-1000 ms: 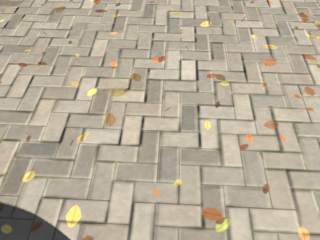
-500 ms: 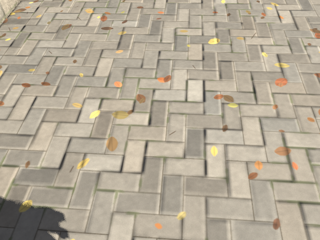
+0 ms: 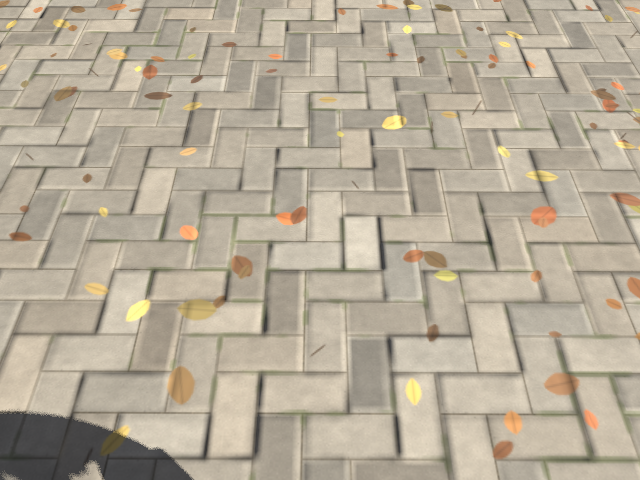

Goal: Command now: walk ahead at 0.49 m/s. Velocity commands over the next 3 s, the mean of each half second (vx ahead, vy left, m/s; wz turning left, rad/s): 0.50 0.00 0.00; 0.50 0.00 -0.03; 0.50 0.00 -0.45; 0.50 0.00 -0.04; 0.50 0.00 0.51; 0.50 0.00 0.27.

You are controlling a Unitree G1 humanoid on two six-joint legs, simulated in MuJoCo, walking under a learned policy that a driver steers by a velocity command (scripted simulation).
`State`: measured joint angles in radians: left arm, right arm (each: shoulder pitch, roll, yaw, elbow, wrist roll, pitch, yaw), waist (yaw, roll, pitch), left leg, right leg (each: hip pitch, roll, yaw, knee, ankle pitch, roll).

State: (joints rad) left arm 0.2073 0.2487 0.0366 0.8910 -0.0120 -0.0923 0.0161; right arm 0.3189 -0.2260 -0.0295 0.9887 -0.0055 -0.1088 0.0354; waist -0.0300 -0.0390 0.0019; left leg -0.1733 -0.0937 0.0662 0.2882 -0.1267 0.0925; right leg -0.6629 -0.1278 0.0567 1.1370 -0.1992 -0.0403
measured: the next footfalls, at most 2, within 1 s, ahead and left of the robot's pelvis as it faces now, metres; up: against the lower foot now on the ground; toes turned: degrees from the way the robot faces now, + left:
right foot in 0.30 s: +0.34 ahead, -0.17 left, +0.00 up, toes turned -2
left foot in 0.86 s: +0.65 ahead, +0.07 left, +0.00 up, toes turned +3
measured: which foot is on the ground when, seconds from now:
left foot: down 0.00-0.32, up 0.34-0.84, down 0.86-1.00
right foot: up 0.00-0.28, down 0.30-0.88, up 0.90-1.00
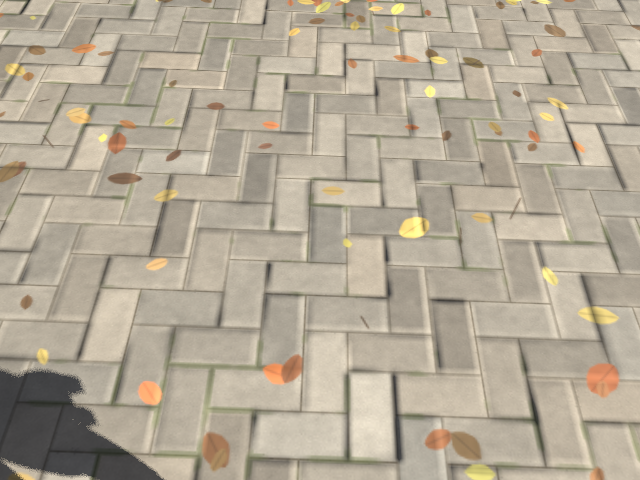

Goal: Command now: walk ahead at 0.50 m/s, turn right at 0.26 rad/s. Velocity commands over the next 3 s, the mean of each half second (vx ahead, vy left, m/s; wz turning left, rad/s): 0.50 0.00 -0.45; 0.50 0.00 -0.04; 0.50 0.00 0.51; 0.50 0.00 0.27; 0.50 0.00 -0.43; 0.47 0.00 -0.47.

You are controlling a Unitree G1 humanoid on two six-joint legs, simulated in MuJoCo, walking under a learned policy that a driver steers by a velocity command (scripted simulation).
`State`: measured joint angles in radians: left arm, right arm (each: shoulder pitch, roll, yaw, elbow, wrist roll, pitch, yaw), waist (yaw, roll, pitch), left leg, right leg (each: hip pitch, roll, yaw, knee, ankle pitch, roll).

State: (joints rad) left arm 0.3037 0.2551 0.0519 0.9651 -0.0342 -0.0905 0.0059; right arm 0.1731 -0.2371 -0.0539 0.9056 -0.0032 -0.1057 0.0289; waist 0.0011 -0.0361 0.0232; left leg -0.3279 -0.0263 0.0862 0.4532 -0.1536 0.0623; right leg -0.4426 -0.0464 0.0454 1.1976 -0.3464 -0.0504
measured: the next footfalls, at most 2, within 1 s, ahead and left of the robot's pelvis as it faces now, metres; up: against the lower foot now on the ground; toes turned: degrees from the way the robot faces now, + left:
right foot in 0.44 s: +0.37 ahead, -0.17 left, +0.00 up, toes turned -16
left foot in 0.98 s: +0.74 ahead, -0.06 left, +0.00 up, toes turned -13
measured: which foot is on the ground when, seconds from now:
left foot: down 0.00-0.44, up 0.46-0.96, down 0.98-1.00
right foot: up 0.00-0.42, down 0.44-1.00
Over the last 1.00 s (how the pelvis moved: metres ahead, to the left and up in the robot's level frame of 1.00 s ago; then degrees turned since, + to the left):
0.55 -0.01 -0.01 -1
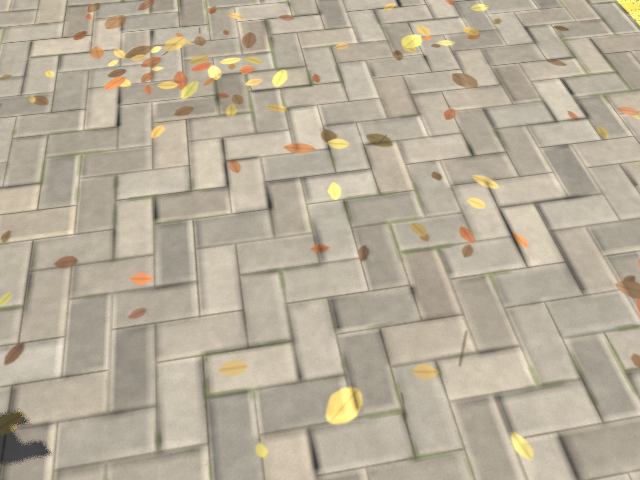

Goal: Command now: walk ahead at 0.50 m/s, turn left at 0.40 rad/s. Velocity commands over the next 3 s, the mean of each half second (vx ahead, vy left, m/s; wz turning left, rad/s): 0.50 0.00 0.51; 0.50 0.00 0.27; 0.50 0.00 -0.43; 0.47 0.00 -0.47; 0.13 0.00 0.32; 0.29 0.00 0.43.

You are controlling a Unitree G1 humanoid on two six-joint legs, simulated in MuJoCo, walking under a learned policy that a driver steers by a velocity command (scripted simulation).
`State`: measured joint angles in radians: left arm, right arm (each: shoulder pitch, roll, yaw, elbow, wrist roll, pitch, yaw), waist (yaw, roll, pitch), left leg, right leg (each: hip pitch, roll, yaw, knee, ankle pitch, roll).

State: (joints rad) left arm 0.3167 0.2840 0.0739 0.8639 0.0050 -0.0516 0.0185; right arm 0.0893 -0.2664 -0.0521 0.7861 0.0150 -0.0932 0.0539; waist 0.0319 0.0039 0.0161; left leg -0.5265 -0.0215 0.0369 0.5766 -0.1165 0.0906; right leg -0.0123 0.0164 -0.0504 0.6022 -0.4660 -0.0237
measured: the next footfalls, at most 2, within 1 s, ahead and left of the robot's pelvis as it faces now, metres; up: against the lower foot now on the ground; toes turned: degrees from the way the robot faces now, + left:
right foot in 0.46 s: +0.45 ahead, -0.07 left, +0.00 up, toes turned +21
left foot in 0.96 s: +0.59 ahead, +0.28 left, +0.00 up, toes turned +26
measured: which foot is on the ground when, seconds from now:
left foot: down 0.00-0.46, up 0.48-0.94, down 0.96-1.00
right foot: down 0.00-0.00, up 0.02-0.44, down 0.46-0.98, up 1.00-1.00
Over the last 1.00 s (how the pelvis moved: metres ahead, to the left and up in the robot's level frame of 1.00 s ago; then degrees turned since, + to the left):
0.56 -0.10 -0.02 -13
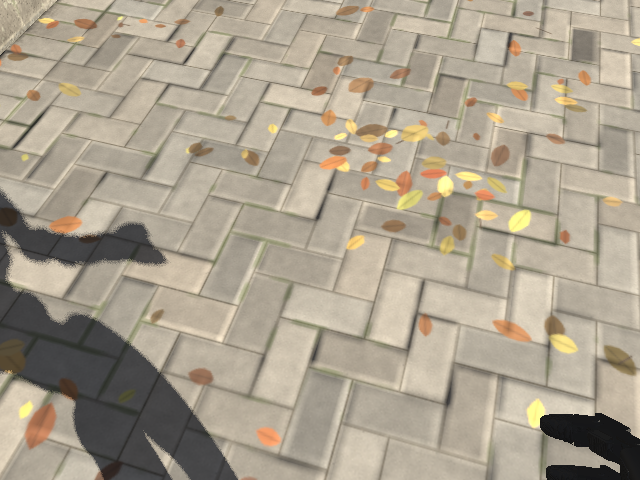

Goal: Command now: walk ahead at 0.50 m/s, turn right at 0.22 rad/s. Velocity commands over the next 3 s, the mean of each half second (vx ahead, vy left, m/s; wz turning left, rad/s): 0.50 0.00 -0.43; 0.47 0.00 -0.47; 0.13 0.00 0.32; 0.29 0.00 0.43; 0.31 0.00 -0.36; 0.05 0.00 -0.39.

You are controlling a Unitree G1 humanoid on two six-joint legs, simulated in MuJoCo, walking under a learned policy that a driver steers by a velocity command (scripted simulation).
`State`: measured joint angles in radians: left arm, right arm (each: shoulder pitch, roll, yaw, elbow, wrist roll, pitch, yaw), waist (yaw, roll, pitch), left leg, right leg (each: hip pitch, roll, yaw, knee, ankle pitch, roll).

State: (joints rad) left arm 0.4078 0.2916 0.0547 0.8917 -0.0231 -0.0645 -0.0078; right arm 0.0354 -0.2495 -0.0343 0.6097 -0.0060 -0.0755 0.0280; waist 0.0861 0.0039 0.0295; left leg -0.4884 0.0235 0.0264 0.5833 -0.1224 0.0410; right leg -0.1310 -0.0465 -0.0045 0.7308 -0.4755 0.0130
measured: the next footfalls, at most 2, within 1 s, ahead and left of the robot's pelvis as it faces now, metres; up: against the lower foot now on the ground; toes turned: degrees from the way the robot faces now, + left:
right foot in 0.48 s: +0.38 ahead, -0.18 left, +0.00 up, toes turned -18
left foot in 0.96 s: +0.72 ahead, -0.11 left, +0.00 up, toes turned -31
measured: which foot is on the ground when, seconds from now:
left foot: down 0.00-0.50, up 0.52-0.94, down 0.96-1.00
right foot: up 0.00-0.46, down 0.48-0.98, up 1.00-1.00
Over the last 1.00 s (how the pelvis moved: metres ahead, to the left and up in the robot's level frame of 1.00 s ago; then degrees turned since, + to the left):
0.51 0.13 0.01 24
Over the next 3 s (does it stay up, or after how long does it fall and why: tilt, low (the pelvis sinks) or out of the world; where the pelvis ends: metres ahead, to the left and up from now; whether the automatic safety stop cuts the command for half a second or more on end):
stays up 1.04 -0.13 0.02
